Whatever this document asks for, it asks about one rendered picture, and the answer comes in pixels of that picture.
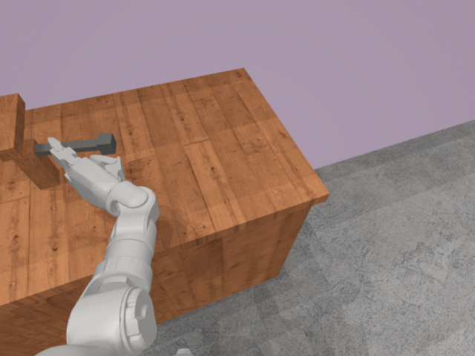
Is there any left robot forearm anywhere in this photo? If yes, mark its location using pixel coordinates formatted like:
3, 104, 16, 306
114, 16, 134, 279
67, 180, 160, 345

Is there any left robot shin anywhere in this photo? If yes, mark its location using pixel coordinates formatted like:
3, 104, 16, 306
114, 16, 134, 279
176, 349, 192, 355

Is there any left robot hand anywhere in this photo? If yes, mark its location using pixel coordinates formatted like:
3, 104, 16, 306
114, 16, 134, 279
47, 137, 125, 210

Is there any tap lever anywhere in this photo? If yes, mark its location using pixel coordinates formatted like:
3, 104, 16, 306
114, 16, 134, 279
35, 133, 117, 156

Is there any left robot upper arm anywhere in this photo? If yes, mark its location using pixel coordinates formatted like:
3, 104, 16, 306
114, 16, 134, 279
35, 286, 157, 356

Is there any counter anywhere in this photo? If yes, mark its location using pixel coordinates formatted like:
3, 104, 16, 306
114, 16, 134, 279
0, 68, 330, 356

